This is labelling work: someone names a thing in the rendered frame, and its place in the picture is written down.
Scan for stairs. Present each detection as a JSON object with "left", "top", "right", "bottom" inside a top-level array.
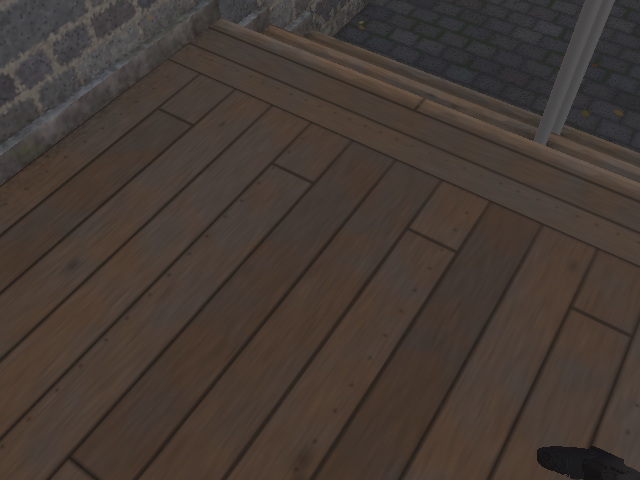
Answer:
[{"left": 261, "top": 24, "right": 640, "bottom": 183}]

